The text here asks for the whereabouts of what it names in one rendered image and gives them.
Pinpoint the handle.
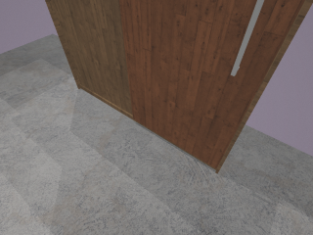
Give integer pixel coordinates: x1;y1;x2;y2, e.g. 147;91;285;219
231;0;264;76

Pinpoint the wardrobe door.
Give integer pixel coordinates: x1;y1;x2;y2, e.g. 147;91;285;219
118;0;305;168
51;0;133;115

